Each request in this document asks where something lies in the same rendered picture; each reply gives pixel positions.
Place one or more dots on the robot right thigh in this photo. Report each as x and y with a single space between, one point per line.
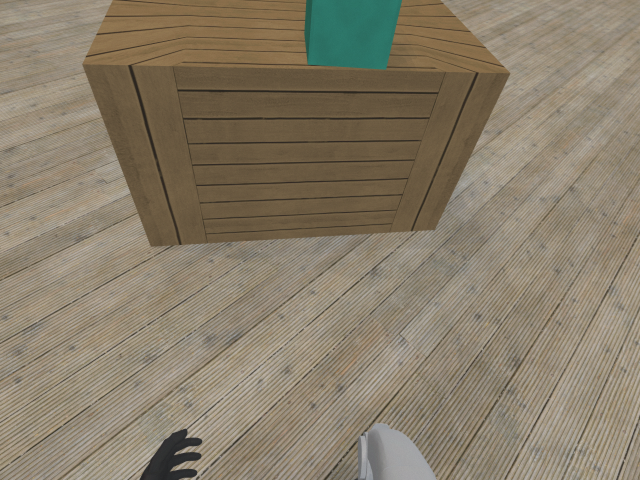
388 454

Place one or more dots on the pedestal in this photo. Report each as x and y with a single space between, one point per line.
224 133

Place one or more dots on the left robot hand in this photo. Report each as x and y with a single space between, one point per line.
164 459

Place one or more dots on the carton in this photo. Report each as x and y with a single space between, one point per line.
350 33

